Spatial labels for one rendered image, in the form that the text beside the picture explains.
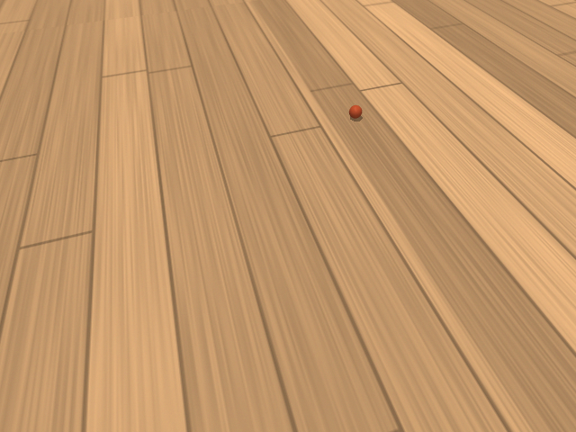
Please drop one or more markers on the ball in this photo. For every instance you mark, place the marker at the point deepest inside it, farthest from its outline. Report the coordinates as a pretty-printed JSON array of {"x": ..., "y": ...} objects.
[{"x": 355, "y": 111}]

